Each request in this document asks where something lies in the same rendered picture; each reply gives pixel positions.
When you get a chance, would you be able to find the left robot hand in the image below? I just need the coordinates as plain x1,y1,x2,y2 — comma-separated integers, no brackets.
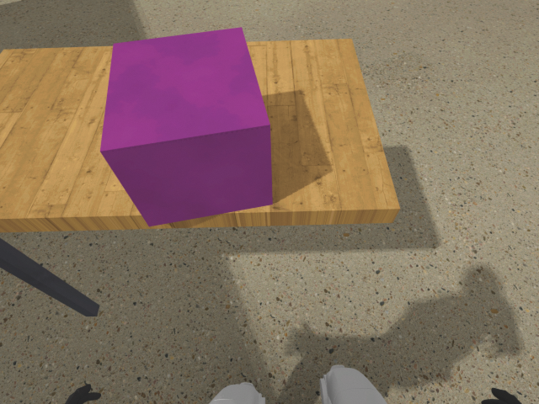
65,384,101,404

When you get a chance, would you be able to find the robot thigh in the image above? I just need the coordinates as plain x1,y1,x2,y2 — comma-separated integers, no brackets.
320,368,387,404
209,384,265,404

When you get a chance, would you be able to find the carton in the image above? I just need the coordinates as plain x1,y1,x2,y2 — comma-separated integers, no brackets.
100,27,273,226

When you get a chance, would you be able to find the table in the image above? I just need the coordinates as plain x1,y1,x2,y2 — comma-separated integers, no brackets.
0,39,400,316

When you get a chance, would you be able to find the robot right thigh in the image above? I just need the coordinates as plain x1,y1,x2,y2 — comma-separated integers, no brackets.
320,368,387,404

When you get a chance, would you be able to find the robot left thigh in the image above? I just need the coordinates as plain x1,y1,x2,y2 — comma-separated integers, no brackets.
209,384,265,404

